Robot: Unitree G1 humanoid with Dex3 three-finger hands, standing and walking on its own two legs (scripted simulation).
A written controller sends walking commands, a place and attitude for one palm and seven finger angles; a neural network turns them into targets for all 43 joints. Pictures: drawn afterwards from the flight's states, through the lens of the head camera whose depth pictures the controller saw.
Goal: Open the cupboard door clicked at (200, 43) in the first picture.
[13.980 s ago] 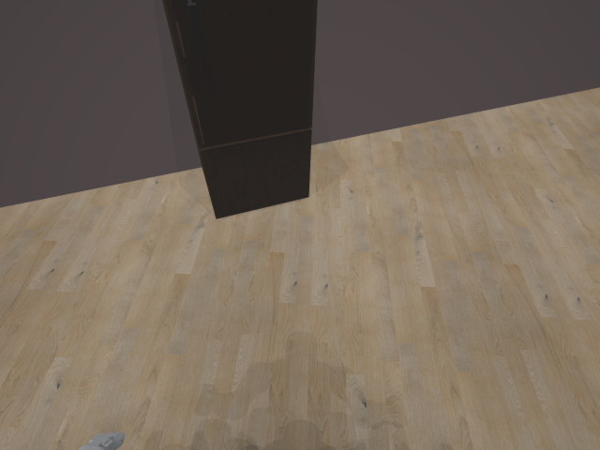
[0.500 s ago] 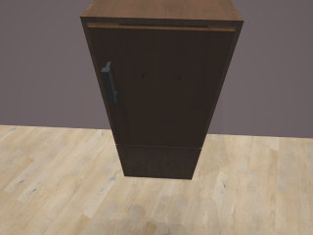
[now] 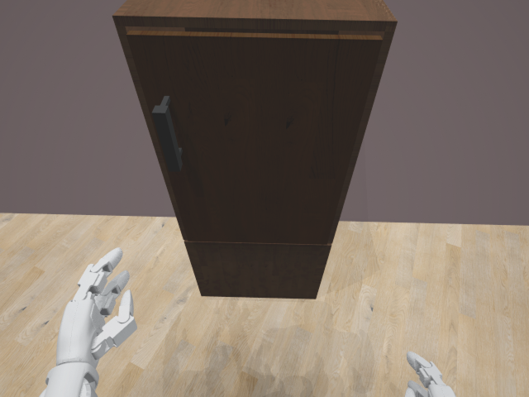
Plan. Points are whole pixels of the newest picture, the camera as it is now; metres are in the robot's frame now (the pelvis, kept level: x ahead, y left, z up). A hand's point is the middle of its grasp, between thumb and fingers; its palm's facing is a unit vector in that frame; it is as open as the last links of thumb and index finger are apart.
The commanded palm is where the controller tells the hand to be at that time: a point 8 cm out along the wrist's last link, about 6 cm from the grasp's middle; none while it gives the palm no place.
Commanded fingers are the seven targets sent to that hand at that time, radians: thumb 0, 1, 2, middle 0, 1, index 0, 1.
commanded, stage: raise the hand with hooked fingers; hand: left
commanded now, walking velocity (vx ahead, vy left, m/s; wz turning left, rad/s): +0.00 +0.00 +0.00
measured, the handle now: (171, 134) +0.57 +0.20 +0.09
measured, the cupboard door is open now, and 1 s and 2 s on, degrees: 0 0 0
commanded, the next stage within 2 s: move the hooked fingers beside the handle in 1.86 s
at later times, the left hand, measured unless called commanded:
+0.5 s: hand (122, 338) +0.21 +0.21 +0.01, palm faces -0.11 -0.99 -0.05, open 10.5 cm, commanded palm +0.17 +0.27 +0.02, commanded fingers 0.00 0.01 0.52 -0.26 -0.87 -0.26 -0.87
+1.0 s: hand (64, 298) +0.23 +0.27 +0.08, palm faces +0.05 -1.00 -0.07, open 13.3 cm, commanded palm +0.21 +0.32 +0.07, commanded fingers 0.00 -0.50 0.30 -0.30 -1.20 -0.30 -1.20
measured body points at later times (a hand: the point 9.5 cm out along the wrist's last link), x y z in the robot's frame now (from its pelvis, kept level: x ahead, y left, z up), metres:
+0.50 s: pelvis -0.03 -0.02 -0.05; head +0.03 -0.02 +0.40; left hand +0.21 +0.26 +0.02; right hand +0.15 -0.24 -0.13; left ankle +0.00 +0.11 -0.72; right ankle -0.01 -0.12 -0.72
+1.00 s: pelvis -0.02 +0.01 -0.02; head +0.00 +0.02 +0.43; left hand +0.23 +0.33 +0.08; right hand +0.17 -0.22 -0.07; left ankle +0.00 +0.11 -0.72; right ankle -0.01 -0.12 -0.72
